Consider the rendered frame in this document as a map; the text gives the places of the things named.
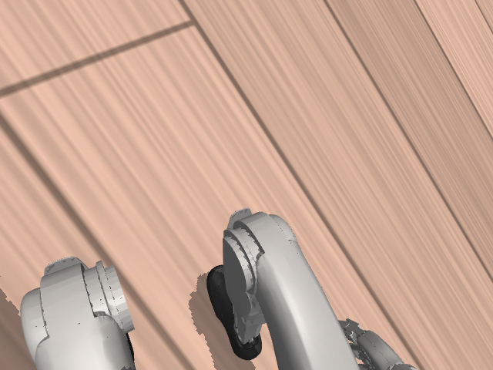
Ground right robot hand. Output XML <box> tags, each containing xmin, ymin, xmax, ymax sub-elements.
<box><xmin>339</xmin><ymin>318</ymin><xmax>404</xmax><ymax>370</ymax></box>

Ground right robot foot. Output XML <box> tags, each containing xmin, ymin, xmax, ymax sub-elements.
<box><xmin>206</xmin><ymin>265</ymin><xmax>262</xmax><ymax>360</ymax></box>

